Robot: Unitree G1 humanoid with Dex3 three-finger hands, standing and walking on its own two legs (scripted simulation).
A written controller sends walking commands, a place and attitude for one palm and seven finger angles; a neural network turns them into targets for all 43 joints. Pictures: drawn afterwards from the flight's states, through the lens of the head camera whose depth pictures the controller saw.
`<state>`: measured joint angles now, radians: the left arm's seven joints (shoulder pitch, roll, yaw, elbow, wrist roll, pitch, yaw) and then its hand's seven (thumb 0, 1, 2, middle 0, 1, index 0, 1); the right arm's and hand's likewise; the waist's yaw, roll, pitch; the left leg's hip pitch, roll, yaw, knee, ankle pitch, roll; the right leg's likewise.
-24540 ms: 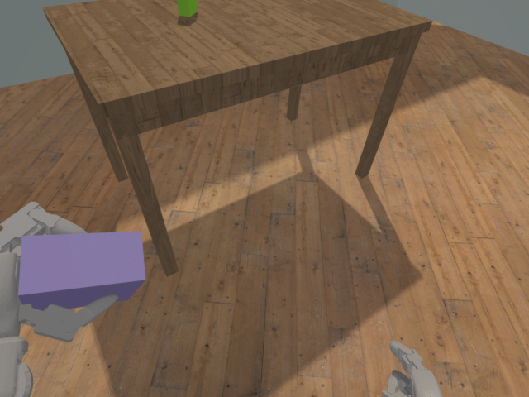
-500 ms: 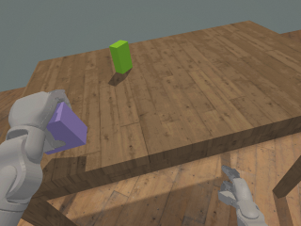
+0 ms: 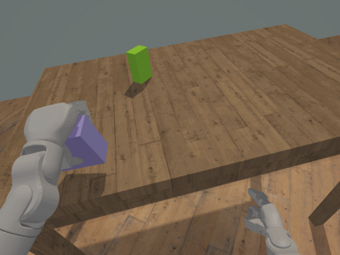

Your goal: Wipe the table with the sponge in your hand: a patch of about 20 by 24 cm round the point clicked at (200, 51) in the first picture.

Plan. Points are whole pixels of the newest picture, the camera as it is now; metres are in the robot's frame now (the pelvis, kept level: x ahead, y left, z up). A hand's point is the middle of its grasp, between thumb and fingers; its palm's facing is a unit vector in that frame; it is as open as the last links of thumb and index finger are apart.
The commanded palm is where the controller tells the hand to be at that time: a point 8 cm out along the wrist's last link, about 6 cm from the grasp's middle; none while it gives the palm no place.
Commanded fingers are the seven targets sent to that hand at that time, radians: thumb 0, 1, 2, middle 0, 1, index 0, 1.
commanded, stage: move the sponge above the wiping area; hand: left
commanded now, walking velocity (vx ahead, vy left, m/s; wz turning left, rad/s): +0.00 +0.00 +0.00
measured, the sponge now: (77, 148) +0.26 +0.27 +0.15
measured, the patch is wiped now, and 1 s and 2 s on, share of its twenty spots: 0.00 0.00 0.00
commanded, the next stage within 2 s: none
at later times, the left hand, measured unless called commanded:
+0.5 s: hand (64, 137) +0.26 +0.28 +0.19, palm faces +0.17 -0.01 -0.99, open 9.9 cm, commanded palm +0.22 +0.27 +0.26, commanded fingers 0.00 0.10 1.30 -1.20 -1.60 -1.20 -1.60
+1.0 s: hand (67, 127) +0.28 +0.29 +0.19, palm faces +0.17 +0.00 -0.99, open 9.9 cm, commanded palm +0.23 +0.28 +0.26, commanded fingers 0.00 0.10 1.30 -1.20 -1.60 -1.20 -1.60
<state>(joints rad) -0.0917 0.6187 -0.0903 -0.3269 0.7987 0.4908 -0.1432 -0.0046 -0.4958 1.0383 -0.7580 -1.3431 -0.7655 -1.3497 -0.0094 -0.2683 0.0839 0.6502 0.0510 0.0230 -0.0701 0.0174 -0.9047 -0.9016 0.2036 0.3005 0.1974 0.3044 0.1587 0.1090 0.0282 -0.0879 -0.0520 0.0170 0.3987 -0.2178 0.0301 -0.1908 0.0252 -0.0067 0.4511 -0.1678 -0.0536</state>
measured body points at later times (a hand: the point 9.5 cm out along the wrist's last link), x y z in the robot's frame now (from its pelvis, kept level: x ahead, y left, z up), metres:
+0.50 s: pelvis +0.01 -0.02 +0.00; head -0.01 -0.07 +0.44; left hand +0.24 +0.27 +0.24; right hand +0.27 -0.21 -0.08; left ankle +0.01 +0.10 -0.74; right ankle +0.06 -0.08 -0.74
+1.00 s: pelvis +0.00 -0.02 +0.00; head -0.01 -0.07 +0.44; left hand +0.27 +0.28 +0.25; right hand +0.24 -0.22 -0.09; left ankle +0.01 +0.10 -0.74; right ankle +0.06 -0.08 -0.74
